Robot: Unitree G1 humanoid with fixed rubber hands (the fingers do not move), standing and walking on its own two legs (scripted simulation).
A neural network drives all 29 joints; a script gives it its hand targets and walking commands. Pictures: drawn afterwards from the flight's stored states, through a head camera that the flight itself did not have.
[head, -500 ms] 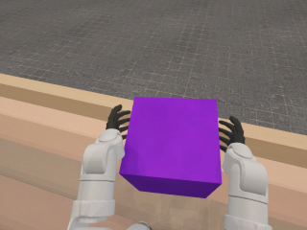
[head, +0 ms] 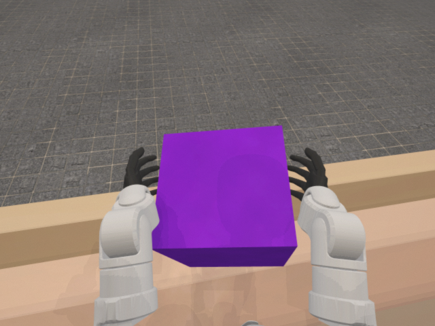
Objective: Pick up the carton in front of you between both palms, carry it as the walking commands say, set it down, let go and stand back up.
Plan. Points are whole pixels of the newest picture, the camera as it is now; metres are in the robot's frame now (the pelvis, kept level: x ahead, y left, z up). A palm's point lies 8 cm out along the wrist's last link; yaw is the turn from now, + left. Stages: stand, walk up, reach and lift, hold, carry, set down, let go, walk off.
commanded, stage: carry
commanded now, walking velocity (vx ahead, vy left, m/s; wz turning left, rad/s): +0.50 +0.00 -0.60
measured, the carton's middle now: (229, 206) +0.35 -0.02 +0.02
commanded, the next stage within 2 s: none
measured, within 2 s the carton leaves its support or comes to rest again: neither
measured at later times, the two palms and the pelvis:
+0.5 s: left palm (200, 109) +0.72 +0.04 -0.02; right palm (298, 133) +0.62 -0.24 -0.02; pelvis +0.37 +0.00 -0.14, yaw -15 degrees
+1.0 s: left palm (196, 89) +1.02 +0.07 -0.14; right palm (266, 89) +1.03 -0.23 -0.14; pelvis +0.69 -0.09 -0.25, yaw -1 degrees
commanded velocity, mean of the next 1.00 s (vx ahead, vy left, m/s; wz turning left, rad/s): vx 0.50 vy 0.00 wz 0.20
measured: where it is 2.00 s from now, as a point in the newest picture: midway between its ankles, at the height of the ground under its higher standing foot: (204, 180)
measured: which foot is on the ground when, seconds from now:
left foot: down 0.00-0.02, up 0.04-0.44, down 0.46-0.88, up 0.90-1.00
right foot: up 0.00-0.00, down 0.02-0.46, up 0.48-0.86, down 0.88-1.00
